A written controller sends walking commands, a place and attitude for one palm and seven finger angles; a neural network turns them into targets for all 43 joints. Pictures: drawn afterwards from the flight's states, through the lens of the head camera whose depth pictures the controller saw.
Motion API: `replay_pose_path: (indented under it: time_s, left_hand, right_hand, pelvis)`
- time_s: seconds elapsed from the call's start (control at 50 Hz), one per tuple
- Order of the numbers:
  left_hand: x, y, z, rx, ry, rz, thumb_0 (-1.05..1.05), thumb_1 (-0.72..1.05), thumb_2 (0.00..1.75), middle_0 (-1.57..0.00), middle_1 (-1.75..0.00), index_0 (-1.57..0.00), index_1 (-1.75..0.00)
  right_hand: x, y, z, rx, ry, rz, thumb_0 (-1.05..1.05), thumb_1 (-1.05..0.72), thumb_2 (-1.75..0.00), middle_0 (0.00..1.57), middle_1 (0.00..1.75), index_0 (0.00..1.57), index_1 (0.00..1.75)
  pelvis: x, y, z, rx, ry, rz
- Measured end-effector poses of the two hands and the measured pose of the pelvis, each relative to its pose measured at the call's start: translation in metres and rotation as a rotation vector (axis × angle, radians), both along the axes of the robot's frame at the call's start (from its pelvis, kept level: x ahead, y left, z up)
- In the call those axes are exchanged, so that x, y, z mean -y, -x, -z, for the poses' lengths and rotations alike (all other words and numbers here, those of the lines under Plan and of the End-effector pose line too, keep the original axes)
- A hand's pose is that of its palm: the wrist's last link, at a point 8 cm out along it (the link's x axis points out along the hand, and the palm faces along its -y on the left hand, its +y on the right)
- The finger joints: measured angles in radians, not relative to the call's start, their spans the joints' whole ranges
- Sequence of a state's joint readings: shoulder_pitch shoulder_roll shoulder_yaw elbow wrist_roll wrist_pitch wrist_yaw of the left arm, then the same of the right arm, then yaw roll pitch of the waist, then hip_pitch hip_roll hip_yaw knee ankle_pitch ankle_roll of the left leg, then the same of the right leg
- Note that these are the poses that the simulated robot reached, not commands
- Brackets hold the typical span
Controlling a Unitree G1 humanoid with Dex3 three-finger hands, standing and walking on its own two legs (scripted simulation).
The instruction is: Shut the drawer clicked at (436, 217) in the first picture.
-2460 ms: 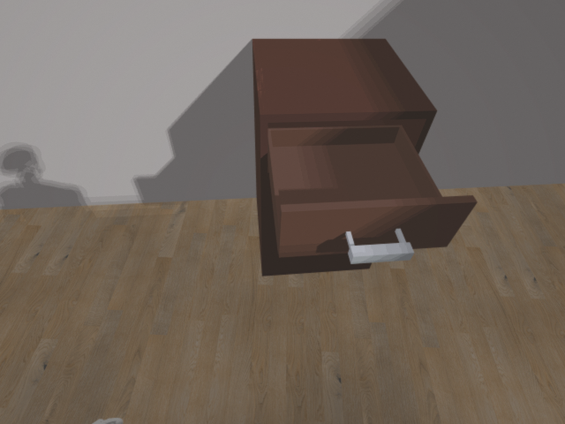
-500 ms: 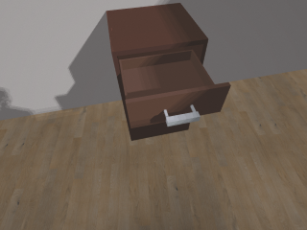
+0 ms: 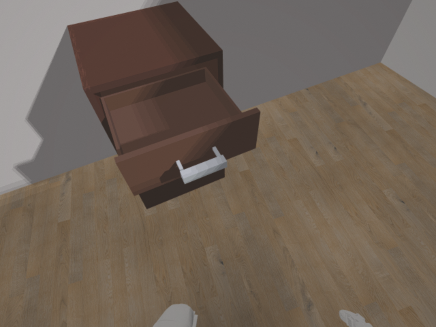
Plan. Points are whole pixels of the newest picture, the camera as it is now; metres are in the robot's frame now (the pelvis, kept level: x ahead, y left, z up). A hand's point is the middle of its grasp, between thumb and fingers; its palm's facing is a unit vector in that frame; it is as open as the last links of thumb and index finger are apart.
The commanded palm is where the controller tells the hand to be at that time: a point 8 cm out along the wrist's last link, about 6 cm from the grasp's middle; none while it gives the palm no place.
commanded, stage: walk to a spot facing it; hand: left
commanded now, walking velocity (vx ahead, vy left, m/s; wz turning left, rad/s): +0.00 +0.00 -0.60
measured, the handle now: (200, 163) +0.53 +0.11 -0.12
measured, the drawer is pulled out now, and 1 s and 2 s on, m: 0.30 0.30 0.30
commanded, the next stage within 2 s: none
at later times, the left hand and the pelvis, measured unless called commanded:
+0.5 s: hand out of the picture +0.12 +0.31 -0.18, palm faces -0.25 -0.94 -0.23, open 7.4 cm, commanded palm none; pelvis -0.01 +0.11 +0.00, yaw -18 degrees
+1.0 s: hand (159, 307) +0.17 +0.16 -0.17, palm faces -0.66 -0.72 -0.21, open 7.4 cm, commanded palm none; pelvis -0.05 +0.10 -0.02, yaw -39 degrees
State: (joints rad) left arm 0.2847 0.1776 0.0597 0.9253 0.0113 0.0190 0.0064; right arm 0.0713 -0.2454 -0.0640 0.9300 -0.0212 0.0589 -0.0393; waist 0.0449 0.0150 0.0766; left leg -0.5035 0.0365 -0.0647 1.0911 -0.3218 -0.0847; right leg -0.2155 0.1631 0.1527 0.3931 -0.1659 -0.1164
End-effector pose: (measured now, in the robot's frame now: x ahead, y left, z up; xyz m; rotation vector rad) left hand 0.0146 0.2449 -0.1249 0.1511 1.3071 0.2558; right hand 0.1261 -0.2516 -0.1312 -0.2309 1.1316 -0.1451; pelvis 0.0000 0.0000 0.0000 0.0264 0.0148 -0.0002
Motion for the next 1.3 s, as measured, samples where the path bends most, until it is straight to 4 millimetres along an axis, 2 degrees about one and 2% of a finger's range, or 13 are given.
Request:
replay_pose_path:
  time_s: [0.16, 0.32, 0.38, 0.42, 0.56, 0.66, 0.76, 0.9, 1.02, 1.06, 1.12, 1.22, 1.3]
  left_hand:
    - [-0.032, -0.019, 0.004, -0.013, -0.006, 0.109, 0.0, 0.9, 0.9, -0.2, -0.3, -0.21, -0.3]
    - [-0.08, -0.054, 0.015, 0.01, -0.003, 0.225, 0.01, 0.9, 0.9, -0.2, -0.3, -0.21, -0.3]
    - [-0.099, -0.075, 0.024, 0.041, 0.006, 0.265, 0.01, 0.9, 0.9, -0.2, -0.3, -0.21, -0.3]
    - [-0.106, -0.089, 0.023, 0.057, 0.012, 0.304, 0.01, 0.9, 0.9, -0.2, -0.3, -0.2, -0.3]
    - [-0.116, -0.119, 0.02, 0.051, 0.045, 0.424, 0.0, 0.9, 0.9, -0.19, -0.3, -0.2, -0.3]
    - [-0.102, -0.13, 0.023, 0.014, 0.07, 0.5, 0.01, 0.91, 0.9, -0.19, -0.3, -0.2, -0.3]
    - [-0.072, -0.143, 0.025, -0.003, 0.098, 0.594, 0.01, 0.91, 0.9, -0.19, -0.3, -0.2, -0.3]
    - [-0.008, -0.168, 0.019, 0.04, 0.115, 0.761, 0.01, 0.91, 0.9, -0.19, -0.3, -0.2, -0.3]
    - [0.054, -0.185, 0.011, 0.159, 0.088, 0.895, 0.01, 0.9, 0.9, -0.19, -0.3, -0.2, -0.3]
    - [0.066, -0.184, 0.005, 0.186, 0.079, 0.916, 0.01, 0.9, 0.9, -0.19, -0.3, -0.2, -0.3]
    - [0.073, -0.179, -0.003, 0.197, 0.066, 0.924, 0.0, 0.9, 0.9, -0.2, -0.3, -0.2, -0.3]
    - [0.07, -0.166, -0.006, 0.159, 0.062, 0.936, 0.0, 0.9, 0.9, -0.2, -0.3, -0.21, -0.3]
    - [0.056, -0.155, -0.001, 0.102, 0.064, 0.931, 0.0, 0.9, 0.9, -0.2, -0.3, -0.21, -0.3]
  right_hand:
    - [-0.014, 0.018, -0.011, 0.034, 0.017, 0.078, 0.01, -0.9, -0.9, 0.2, 0.3, 0.19, 0.3]
    - [-0.048, 0.044, -0.023, 0.078, 0.047, 0.171, 0.01, -0.9, -0.89, 0.2, 0.3, 0.2, 0.3]
    - [-0.063, 0.064, -0.024, 0.086, 0.075, 0.208, 0.01, -0.9, -0.89, 0.2, 0.3, 0.2, 0.3]
    - [-0.073, 0.083, -0.028, 0.064, 0.085, 0.228, 0.01, -0.9, -0.89, 0.2, 0.3, 0.2, 0.3]
    - [-0.106, 0.145, -0.033, -0.005, 0.086, 0.356, 0.01, -0.9, -0.89, 0.21, 0.3, 0.2, 0.3]
    - [-0.131, 0.192, -0.028, -0.06, 0.061, 0.472, 0.01, -0.9, -0.89, 0.21, 0.3, 0.2, 0.3]
    - [-0.154, 0.246, -0.02, -0.144, 0.021, 0.596, 0.01, -0.9, -0.89, 0.21, 0.3, 0.2, 0.3]
    - [-0.174, 0.318, -0.005, -0.241, -0.046, 0.765, 0.01, -0.9, -0.89, 0.21, 0.3, 0.2, 0.3]
    - [-0.173, 0.368, 0.024, -0.267, -0.115, 0.875, 0.01, -0.9, -0.89, 0.21, 0.3, 0.2, 0.3]
    - [-0.17, 0.375, 0.029, -0.277, -0.128, 0.894, 0.01, -0.9, -0.89, 0.2, 0.3, 0.2, 0.3]
    - [-0.159, 0.373, 0.026, -0.251, -0.132, 0.912, 0.01, -0.9, -0.89, 0.2, 0.3, 0.19, 0.3]
    - [-0.133, 0.35, 0.016, -0.139, -0.107, 0.912, 0.01, -0.91, -0.9, 0.2, 0.3, 0.19, 0.3]
    - [-0.109, 0.325, 0.007, -0.061, -0.071, 0.899, 0.01, -0.91, -0.9, 0.2, 0.3, 0.19, 0.3]
  pelvis:
    - [-0.023, 0.003, 0.0, -0.003, 0.019, 0.101]
    - [-0.065, 0.007, 0.004, -0.01, 0.038, 0.192]
    - [-0.084, 0.009, 0.01, -0.004, 0.041, 0.222]
    - [-0.093, 0.01, 0.007, 0.009, 0.046, 0.259]
    - [-0.117, 0.009, -0.001, 0.017, 0.075, 0.37]
    - [-0.124, 0.011, -0.002, 0.011, 0.08, 0.44]
    - [-0.125, 0.017, -0.002, 0.003, 0.073, 0.51]
    - [-0.114, 0.032, 0.003, -0.01, 0.052, 0.613]
    - [-0.092, 0.049, 0.018, -0.008, 0.03, 0.698]
    - [-0.087, 0.053, 0.017, -0.003, 0.04, 0.713]
    - [-0.08, 0.058, 0.012, 0.008, 0.035, 0.744]
    - [-0.073, 0.059, 0.004, 0.014, 0.028, 0.794]
    - [-0.069, 0.05, 0.002, 0.009, 0.027, 0.834]
